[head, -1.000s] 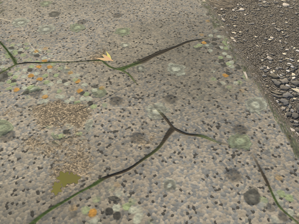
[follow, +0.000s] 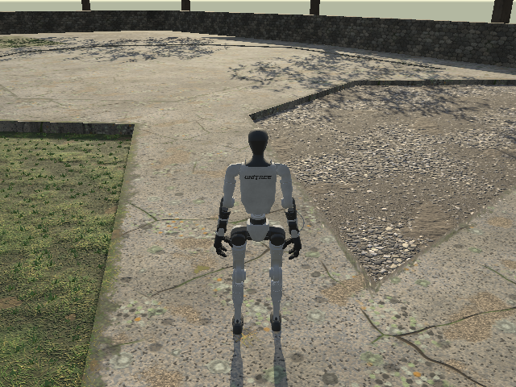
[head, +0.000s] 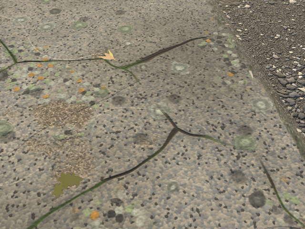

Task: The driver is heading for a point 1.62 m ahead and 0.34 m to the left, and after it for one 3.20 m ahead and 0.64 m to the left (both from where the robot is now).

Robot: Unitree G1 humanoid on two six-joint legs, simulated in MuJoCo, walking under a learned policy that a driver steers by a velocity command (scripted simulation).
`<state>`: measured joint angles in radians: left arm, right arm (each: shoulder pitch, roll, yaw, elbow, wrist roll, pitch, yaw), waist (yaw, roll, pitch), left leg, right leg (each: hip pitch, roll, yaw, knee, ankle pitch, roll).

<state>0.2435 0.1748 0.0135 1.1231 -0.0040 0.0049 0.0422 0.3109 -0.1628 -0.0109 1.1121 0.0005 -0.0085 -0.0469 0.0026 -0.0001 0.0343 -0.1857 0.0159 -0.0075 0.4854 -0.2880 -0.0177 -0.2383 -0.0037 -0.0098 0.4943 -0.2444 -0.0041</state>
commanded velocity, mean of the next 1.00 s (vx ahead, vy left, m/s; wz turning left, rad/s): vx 0.25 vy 0.00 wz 0.00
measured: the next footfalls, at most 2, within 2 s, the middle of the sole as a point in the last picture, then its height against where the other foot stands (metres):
right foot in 0.98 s outside the picture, level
left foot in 1.44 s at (131, 214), level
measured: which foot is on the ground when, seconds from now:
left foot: down 0.00-1.00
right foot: down 0.00-0.56, up 0.58-0.96, down 0.98-1.00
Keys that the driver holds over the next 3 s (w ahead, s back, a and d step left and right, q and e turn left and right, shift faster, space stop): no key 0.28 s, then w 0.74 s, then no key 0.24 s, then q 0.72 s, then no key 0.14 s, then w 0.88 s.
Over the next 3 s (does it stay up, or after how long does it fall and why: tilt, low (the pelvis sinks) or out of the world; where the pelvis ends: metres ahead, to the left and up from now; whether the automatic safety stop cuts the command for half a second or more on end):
stays up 0.79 0.10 0.01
